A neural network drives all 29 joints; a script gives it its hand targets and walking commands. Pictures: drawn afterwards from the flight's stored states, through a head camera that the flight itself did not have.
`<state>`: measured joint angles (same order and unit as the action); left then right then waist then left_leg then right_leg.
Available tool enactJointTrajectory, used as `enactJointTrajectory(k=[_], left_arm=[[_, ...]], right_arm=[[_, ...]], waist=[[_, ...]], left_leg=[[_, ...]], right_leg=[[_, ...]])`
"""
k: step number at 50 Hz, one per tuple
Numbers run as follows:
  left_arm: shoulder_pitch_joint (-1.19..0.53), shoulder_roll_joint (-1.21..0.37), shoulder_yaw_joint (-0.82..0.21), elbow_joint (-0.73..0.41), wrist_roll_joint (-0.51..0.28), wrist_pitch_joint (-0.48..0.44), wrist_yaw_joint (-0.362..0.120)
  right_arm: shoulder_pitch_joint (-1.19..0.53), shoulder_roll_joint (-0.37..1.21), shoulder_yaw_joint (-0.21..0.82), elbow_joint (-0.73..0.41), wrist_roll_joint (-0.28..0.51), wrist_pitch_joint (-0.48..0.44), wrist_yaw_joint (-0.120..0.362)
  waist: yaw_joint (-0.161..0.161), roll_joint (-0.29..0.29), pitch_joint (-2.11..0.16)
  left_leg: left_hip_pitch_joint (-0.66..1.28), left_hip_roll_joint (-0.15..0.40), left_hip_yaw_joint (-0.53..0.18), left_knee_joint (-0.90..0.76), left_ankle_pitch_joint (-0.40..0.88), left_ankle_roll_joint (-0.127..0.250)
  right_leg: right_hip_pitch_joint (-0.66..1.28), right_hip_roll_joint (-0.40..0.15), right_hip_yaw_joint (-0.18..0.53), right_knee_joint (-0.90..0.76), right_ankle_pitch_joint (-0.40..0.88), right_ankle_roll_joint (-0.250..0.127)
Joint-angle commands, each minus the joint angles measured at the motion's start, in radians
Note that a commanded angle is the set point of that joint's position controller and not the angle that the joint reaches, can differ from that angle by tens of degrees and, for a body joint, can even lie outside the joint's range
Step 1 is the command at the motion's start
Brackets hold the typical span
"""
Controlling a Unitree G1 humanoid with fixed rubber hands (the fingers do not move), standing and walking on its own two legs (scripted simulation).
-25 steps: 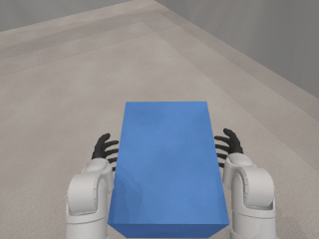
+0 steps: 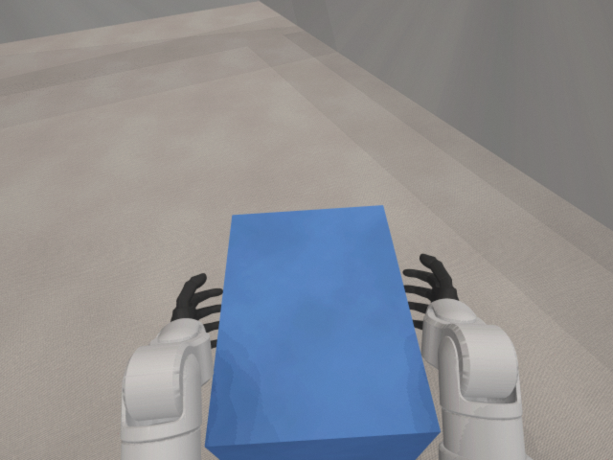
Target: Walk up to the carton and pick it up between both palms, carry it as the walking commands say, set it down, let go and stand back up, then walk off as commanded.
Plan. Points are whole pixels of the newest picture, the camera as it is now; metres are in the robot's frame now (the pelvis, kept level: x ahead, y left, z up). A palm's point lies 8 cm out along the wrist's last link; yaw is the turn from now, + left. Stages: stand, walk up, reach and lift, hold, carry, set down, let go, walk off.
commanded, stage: carry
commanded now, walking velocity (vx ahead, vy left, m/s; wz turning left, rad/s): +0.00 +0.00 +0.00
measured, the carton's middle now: (316, 339) +0.30 +0.00 -0.01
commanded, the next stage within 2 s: none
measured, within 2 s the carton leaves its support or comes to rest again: neither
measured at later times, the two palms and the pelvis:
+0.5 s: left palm (155, 366) +0.23 +0.19 +0.07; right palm (419, 365) +0.23 -0.11 +0.07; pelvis -0.03 +0.04 -0.01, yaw -2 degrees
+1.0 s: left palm (162, 343) +0.27 +0.19 +0.05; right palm (408, 343) +0.26 -0.11 +0.06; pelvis -0.02 +0.04 -0.01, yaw -2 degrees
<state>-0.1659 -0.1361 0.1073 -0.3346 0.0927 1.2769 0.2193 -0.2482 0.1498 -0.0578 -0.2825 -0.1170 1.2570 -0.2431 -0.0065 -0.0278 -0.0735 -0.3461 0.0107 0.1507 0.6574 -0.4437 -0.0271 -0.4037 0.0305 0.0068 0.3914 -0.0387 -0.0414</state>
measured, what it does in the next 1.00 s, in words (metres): steps on the spot: left foot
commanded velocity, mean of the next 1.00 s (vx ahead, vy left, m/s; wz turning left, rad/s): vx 0.00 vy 0.00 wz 0.00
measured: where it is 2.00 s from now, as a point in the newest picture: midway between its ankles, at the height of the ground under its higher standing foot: outside the picture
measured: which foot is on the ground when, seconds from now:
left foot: up 0.00-0.06, down 0.08-1.00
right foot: down 0.00-1.00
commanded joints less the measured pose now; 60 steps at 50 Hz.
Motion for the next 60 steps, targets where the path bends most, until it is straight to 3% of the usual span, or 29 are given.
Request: enactJointTrajectory(k=[1, 4, 9, 11, 12, 13, 17, 19, 20, 21, 22, 24, 25, 30, 32, 35, 36, 37, 38, 42, 45, 46, 47, 50, 51, 53, 54, 55, 60], left_arm=[[-0.696, -1.102, -0.705, -0.279, -0.454, -0.102, -0.268], [-0.595, -1.045, -0.656, -0.171, -0.396, -0.074, -0.271], [-0.675, -0.998, -0.679, -0.171, -0.382, -0.072, -0.253], [-0.662, -0.847, -0.544, 0.092, -0.274, -0.096, -0.256], [-0.658, -0.991, -0.648, -0.072, -0.362, -0.086, -0.254], [-0.623, -0.85, -0.494, 0.211, -0.251, -0.109, -0.265], [-0.672, -0.885, -0.516, 0.173, -0.278, -0.169, -0.269], [-0.667, -0.934, -0.521, 0.105, -0.311, -0.183, -0.264], [-0.622, -0.851, -0.411, 0.377, -0.198, -0.221, -0.286], [-0.683, -1.012, -0.574, 0.134, -0.311, -0.227, -0.297], [-0.642, -0.927, -0.456, 0.359, -0.224, -0.249, -0.306], [-0.758, -1.041, -0.602, -0.053, -0.374, -0.269, -0.279], [-0.716, -0.952, -0.483, 0.23, -0.259, -0.289, -0.293], [-0.653, -1.048, -0.592, 0.069, -0.331, -0.31, -0.298], [-0.619, -1.0, -0.538, 0.148, -0.299, -0.323, -0.304], [-0.572, -0.952, -0.486, 0.346, -0.221, -0.344, -0.33], [-0.729, -1.083, -0.679, -0.005, -0.423, -0.333, -0.294], [-0.554, -0.953, -0.492, 0.346, -0.204, -0.351, -0.326], [-0.65, -1.061, -0.677, -0.005, -0.378, -0.342, -0.297], [-0.613, -0.989, -0.583, 0.152, -0.257, -0.36, -0.324], [-0.637, -1.076, -0.686, -0.053, -0.349, -0.337, -0.315], [-0.616, -0.962, -0.557, 0.259, -0.219, -0.349, -0.338], [-0.648, -1.09, -0.702, -0.028, -0.34, -0.343, -0.332], [-0.524, -0.977, -0.563, 0.228, -0.24, -0.325, -0.323], [-0.603, -1.053, -0.668, -0.038, -0.345, -0.319, -0.309], [-0.53, -0.949, -0.534, 0.35, -0.193, -0.337, -0.345], [-0.565, -1.033, -0.611, 0.076, -0.317, -0.341, -0.331], [-0.494, -0.974, -0.571, 0.285, -0.216, -0.329, -0.342], [-0.677, -1.023, -0.607, 0.012, -0.339, -0.356, -0.326]], right_arm=[[-0.441, 1.164, 0.606, -0.173, 0.439, -0.071, 0.28], [-0.396, 1.069, 0.575, -0.137, 0.406, -0.056, 0.293], [-0.351, 1.045, 0.53, -0.014, 0.387, -0.052, 0.318], [-0.312, 0.858, 0.365, 0.228, 0.252, -0.08, 0.326], [-0.378, 0.988, 0.51, 0.016, 0.363, -0.082, 0.322], [-0.311, 0.838, 0.33, 0.307, 0.229, -0.103, 0.331], [-0.362, 0.874, 0.355, 0.259, 0.244, -0.168, 0.32], [-0.496, 0.89, 0.404, 0.07, 0.305, -0.193, 0.302], [-0.471, 0.798, 0.304, 0.322, 0.193, -0.231, 0.32], [-0.506, 0.957, 0.454, 0.085, 0.278, -0.236, 0.323], [-0.524, 0.854, 0.359, 0.238, 0.205, -0.267, 0.325], [-0.576, 0.992, 0.48, -0.084, 0.359, -0.266, 0.308], [-0.538, 0.898, 0.367, 0.179, 0.249, -0.291, 0.321], [-0.553, 0.998, 0.509, -0.022, 0.333, -0.313, 0.322], [-0.546, 0.942, 0.487, 0.026, 0.295, -0.321, 0.316], [-0.484, 0.88, 0.408, 0.238, 0.21, -0.341, 0.339], [-0.617, 1.027, 0.577, -0.112, 0.421, -0.332, 0.32], [-0.468, 0.887, 0.409, 0.238, 0.215, -0.35, 0.352], [-0.52, 1.006, 0.551, -0.112, 0.385, -0.342, 0.333], [-0.447, 0.953, 0.464, 0.135, 0.268, -0.348, 0.365], [-0.462, 1.035, 0.555, -0.074, 0.366, -0.333, 0.366], [-0.402, 0.93, 0.41, 0.269, 0.218, -0.345, 0.381], [-0.488, 1.021, 0.553, -0.081, 0.342, -0.346, 0.375], [-0.366, 0.926, 0.433, 0.205, 0.257, -0.322, 0.373], [-0.465, 0.981, 0.519, -0.11, 0.354, -0.325, 0.353], [-0.422, 0.898, 0.413, 0.288, 0.201, -0.345, 0.385], [-0.482, 0.976, 0.515, -0.014, 0.328, -0.341, 0.367], [-0.353, 0.921, 0.439, 0.245, 0.222, -0.325, 0.388], [-0.566, 0.984, 0.513, -0.061, 0.345, -0.353, 0.35]], waist=[[0.005, 0.027, -0.482], [0.01, 0.168, -0.317], [0.015, 0.225, -0.24], [0.016, 0.2, -0.162], [0.02, 0.238, -0.182], [0.022, 0.174, -0.219], [0.009, 0.138, -0.287], [0.019, 0.104, -0.227], [0.017, 0.079, -0.217], [0.012, 0.067, -0.236], [0.015, 0.047, -0.202], [0.011, 0.119, -0.232], [0.014, 0.13, -0.259], [0.011, 0.054, -0.328], [0.009, -0.034, -0.335], [0.004, 0.058, -0.289], [0.007, 0.069, -0.349], [0.007, 0.071, -0.364], [0.003, 0.142, -0.397], [0.006, 0.104, -0.45], [-0.001, 0.152, -0.411], [0.008, 0.139, -0.384], [0.002, 0.163, -0.382], [0.012, 0.202, -0.329], [0.006, 0.202, -0.357], [0.009, 0.165, -0.332], [0.01, 0.082, -0.351], [0.008, 0.13, -0.316], [0.007, 0.019, -0.384]], left_leg=[[0.321, 0.028, -0.03, -0.288, 0.09, 0.033], [0.102, 0.197, -0.25, -0.352, -0.113, 0.095], [0.063, 0.189, -0.107, -0.244, 0.17, 0.082], [0.016, 0.215, -0.143, -0.283, 0.095, 0.105], [0.046, 0.185, -0.101, -0.228, 0.224, 0.088], [0.059, 0.182, -0.112, -0.195, 0.33, 0.084], [0.109, 0.143, -0.078, -0.115, 0.363, 0.065], [0.066, 0.132, -0.093, -0.164, 0.153, 0.084], [0.058, 0.153, -0.126, -0.185, 0.148, 0.088], [0.034, 0.144, -0.135, -0.211, 0.018, 0.091], [-0.001, 0.146, -0.147, -0.247, -0.065, 0.099], [0.033, 0.144, -0.141, -0.236, 0.022, 0.093], [0.074, 0.158, -0.128, -0.222, 0.081, 0.086], [0.127, 0.109, -0.085, -0.118, 0.111, 0.083], [0.118, 0.095, -0.103, -0.123, 0.058, 0.083], [0.111, 0.111, -0.119, -0.146, 0.106, 0.084], [0.161, 0.11, -0.111, -0.145, 0.15, 0.085], [0.158, 0.119, -0.107, -0.141, 0.214, 0.091], [0.211, 0.117, -0.1, -0.123, 0.358, 0.078], [0.282, 0.154, -0.086, -0.081, 0.568, 0.079], [0.282, 0.184, -0.107, -0.085, 0.765, 0.09], [0.237, 0.178, -0.094, -0.1, 0.684, 0.093], [0.266, 0.186, -0.12, -0.13, 0.739, 0.078], [0.257, 0.189, -0.119, -0.125, 0.758, 0.091], [0.295, 0.194, -0.093, -0.103, 0.79, 0.093], [0.235, 0.176, -0.084, -0.099, 0.591, 0.087], [0.181, 0.147, -0.097, -0.12, 0.406, 0.085], [0.156, 0.138, -0.094, -0.152, 0.323, 0.081], [0.168, 0.126, -0.108, -0.129, 0.272, 0.089]], right_leg=[[0.294, -0.096, 0.106, -0.083, 0.026, 0.187], [0.174, -0.05, 0.055, 0.097, -0.223, 0.113], [0.145, -0.043, -0.036, 0.124, -0.127, 0.026], [0.099, -0.036, -0.04, 0.137, -0.134, 0.028], [0.126, -0.059, 0.001, 0.076, -0.084, 0.012], [0.146, -0.081, 0.026, 0.065, -0.04, 0.007], [0.152, -0.134, 0.064, 0.106, 0.145, -0.011], [0.123, -0.119, 0.084, 0.068, -0.036, -0.011], [0.105, -0.099, 0.074, 0.078, -0.085, -0.008], [0.127, -0.101, 0.08, 0.048, -0.155, -0.005], [0.121, -0.087, 0.057, 0.064, -0.205, 0.005], [0.131, -0.099, 0.069, 0.085, -0.133, -0.011], [0.127, -0.102, 0.065, 0.08, -0.083, -0.011], [0.185, -0.13, 0.12, -0.005, -0.019, -0.02], [0.173, -0.135, 0.128, -0.019, -0.139, -0.014], [0.163, -0.133, 0.13, 0.002, -0.017, -0.021], [0.173, -0.131, 0.127, 0.034, 0.031, -0.027], [0.195, -0.127, 0.11, 0.059, 0.121, -0.036], [0.195, -0.134, 0.115, 0.096, 0.257, -0.049], [0.171, -0.118, 0.057, 0.153, 0.21, -0.038], [0.137, -0.123, 0.034, 0.19, 0.229, -0.025], [0.16, -0.118, 0.023, 0.154, 0.123, -0.02], [0.124, -0.103, 0.012, 0.178, 0.064, -0.011], [0.085, -0.101, 0.029, 0.161, 0.018, -0.021], [0.103, -0.097, 0.001, 0.143, 0.065, -0.014], [0.14, -0.121, 0.041, 0.121, 0.145, -0.022], [0.183, -0.135, 0.076, 0.082, 0.169, -0.031], [0.173, -0.128, 0.065, 0.091, 0.16, -0.028], [0.225, -0.137, 0.103, 0.086, 0.228, -0.051]])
